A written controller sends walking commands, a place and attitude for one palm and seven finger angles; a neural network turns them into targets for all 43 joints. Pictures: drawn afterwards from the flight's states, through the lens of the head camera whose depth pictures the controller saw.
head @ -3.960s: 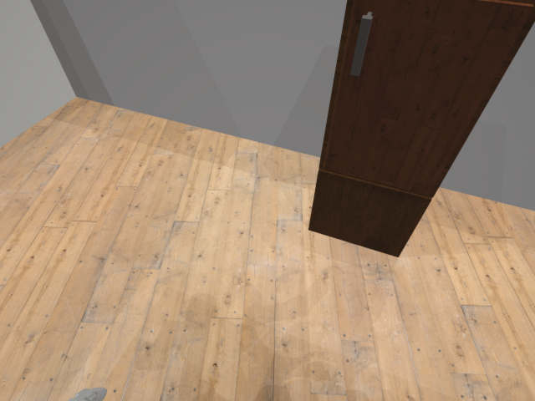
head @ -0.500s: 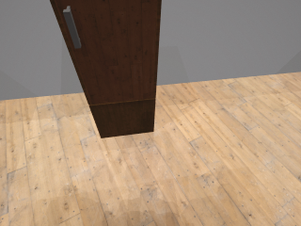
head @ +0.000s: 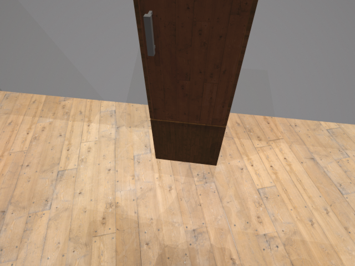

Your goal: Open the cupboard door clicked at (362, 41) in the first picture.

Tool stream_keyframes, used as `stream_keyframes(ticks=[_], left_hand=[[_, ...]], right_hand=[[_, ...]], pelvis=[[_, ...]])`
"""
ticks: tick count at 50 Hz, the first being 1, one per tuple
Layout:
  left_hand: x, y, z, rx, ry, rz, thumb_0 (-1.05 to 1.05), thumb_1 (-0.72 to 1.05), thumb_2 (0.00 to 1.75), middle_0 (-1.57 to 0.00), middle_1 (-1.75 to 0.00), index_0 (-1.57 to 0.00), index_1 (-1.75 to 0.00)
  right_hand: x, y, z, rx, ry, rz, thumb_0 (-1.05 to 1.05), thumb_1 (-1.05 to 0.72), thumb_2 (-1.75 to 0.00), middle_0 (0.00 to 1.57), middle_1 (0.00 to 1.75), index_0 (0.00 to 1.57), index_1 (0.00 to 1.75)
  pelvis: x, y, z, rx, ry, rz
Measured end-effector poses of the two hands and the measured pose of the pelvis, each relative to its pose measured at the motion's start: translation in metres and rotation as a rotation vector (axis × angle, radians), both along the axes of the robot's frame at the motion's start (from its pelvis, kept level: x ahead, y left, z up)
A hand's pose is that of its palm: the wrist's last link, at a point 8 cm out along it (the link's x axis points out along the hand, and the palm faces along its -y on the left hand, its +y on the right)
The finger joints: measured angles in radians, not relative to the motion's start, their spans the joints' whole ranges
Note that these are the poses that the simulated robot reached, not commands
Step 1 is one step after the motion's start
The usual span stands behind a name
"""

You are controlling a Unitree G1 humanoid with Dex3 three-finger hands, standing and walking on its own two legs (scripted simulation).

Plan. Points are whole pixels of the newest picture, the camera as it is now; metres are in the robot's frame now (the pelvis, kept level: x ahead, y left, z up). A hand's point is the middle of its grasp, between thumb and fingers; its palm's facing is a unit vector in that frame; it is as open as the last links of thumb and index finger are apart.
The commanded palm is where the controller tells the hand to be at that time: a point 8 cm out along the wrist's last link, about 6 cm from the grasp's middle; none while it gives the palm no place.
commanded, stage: take the last steps up to it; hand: left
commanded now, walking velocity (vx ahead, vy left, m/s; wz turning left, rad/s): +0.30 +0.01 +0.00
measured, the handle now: (150, 33) +0.83 +0.20 +0.12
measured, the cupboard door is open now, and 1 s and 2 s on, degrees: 0 0 0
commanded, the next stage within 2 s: come to a stop and stand still in 0.64 s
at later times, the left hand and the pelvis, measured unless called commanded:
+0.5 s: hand (119, 230) +0.23 +0.20 -0.19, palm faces -0.02 -0.98 -0.19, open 7.4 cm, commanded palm none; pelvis +0.14 +0.02 -0.02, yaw -1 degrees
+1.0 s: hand (124, 209) +0.30 +0.21 -0.20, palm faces +0.04 -0.99 -0.15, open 7.3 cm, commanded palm none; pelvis +0.28 +0.04 -0.01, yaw -2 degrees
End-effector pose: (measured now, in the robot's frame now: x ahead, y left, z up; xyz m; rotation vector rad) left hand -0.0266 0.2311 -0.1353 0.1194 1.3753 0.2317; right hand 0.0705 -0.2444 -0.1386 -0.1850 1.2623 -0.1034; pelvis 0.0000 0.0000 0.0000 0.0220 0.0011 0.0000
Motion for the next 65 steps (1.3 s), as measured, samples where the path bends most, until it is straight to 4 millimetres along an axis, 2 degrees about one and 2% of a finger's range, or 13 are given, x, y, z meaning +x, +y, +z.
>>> stream_keyframes(ticks=[6,10,15,23,26,29,34,39,47,51,55,60,65], left_hand=[[-0.05,0.019,-0.019,-0.059,0.18,0.076,0.01,0.91,0.9,-0.21,-0.3,-0.2,-0.3],[-0.033,0.029,-0.019,-0.085,0.234,0.04,0.01,0.91,0.9,-0.2,-0.3,-0.2,-0.3],[0.044,0.038,-0.019,-0.086,0.116,-0.001,0.01,0.91,0.9,-0.2,-0.3,-0.2,-0.3],[0.212,0.029,-0.02,-0.045,-0.1,-0.112,0.01,0.92,0.9,-0.2,-0.3,-0.19,-0.3],[0.271,0.019,-0.023,-0.017,-0.187,-0.154,0.01,0.92,0.9,-0.2,-0.3,-0.2,-0.3],[0.304,0.01,-0.021,-0.002,-0.248,-0.153,0.0,0.91,0.9,-0.2,-0.3,-0.2,-0.3],[0.314,-0.001,-0.012,-0.012,-0.198,-0.131,0.0,0.91,0.9,-0.2,-0.3,-0.2,-0.3],[0.317,0.01,-0.012,-0.016,-0.132,-0.095,0.0,0.94,0.9,-0.21,-0.3,-0.2,-0.3],[0.319,0.025,-0.036,-0.074,-0.006,-0.036,0.0,0.92,0.9,-0.2,-0.3,-0.2,-0.3],[0.32,0.029,-0.03,-0.067,0.04,-0.05,0.0,0.91,0.9,-0.2,-0.3,-0.2,-0.3],[0.324,0.035,-0.024,-0.039,0.042,-0.069,0.0,0.91,0.9,-0.2,-0.3,-0.2,-0.3],[0.333,0.032,-0.017,0.009,-0.015,-0.085,0.01,0.91,0.9,-0.2,-0.3,-0.2,-0.3],[0.328,0.013,-0.012,0.062,-0.095,-0.105,0.0,0.91,0.9,-0.2,-0.3,-0.2,-0.3]], right_hand=[[0.037,0.041,0.002,-0.014,-0.083,0.045,0.0,-0.91,-0.9,0.2,0.29,0.2,0.3],[0.032,0.054,0.007,-0.028,-0.09,-0.028,-0.01,-0.93,-0.9,0.2,0.3,0.2,0.3],[0.004,0.049,0.008,-0.059,0.039,-0.07,-0.02,-0.95,-0.9,0.2,0.3,0.2,0.3],[-0.035,0.051,-0.007,-0.01,0.294,-0.172,0.0,-0.92,-0.9,0.2,0.29,0.2,0.3],[-0.033,0.048,-0.02,0.021,0.371,-0.204,0.0,-0.92,-0.9,0.2,0.29,0.2,0.3],[-0.009,0.041,-0.026,0.038,0.384,-0.214,0.0,-0.91,-0.9,0.2,0.29,0.2,0.3],[0.081,0.03,-0.021,0.029,0.227,-0.176,0.01,-0.91,-0.9,0.2,0.29,0.2,0.3],[0.172,0.031,-0.01,0.009,0.065,-0.124,0.01,-0.93,-0.9,0.2,0.29,0.2,0.3],[0.258,0.048,-0.001,-0.057,-0.017,-0.069,0.01,-0.94,-0.9,0.2,0.29,0.2,0.3],[0.278,0.053,0.006,-0.062,-0.038,-0.066,0.0,-0.94,-0.9,0.2,0.29,0.2,0.3],[0.281,0.048,0.007,-0.055,-0.052,-0.082,0.0,-0.93,-0.9,0.2,0.3,0.2,0.3],[0.266,0.029,-0.001,-0.037,-0.052,-0.098,0.0,-0.91,-0.9,0.2,0.3,0.2,0.3],[0.241,0.004,-0.022,0.015,-0.034,-0.12,0.0,-0.91,-0.9,0.2,0.3,0.2,0.3]], pelvis=[[0.019,0.027,-0.01,-0.035,0.004,0.007],[0.037,0.038,-0.006,-0.034,-0.008,-0.007],[0.065,0.043,-0.001,-0.03,-0.011,-0.002],[0.125,0.027,-0.012,-0.017,-0.014,-0.016],[0.154,0.014,-0.026,-0.017,-0.018,-0.019],[0.175,0.005,-0.029,-0.029,-0.03,-0.012],[0.207,0.004,-0.014,-0.041,-0.027,-0.009],[0.239,0.011,-0.007,-0.052,-0.015,-0.002],[0.284,0.036,-0.013,-0.051,-0.027,-0.023],[0.283,0.038,-0.007,-0.055,-0.007,-0.035],[0.275,0.033,-0.005,-0.054,0.003,-0.051],[0.262,0.018,-0.007,-0.046,-0.003,-0.049],[0.251,-0.005,-0.019,-0.007,-0.012,-0.043]])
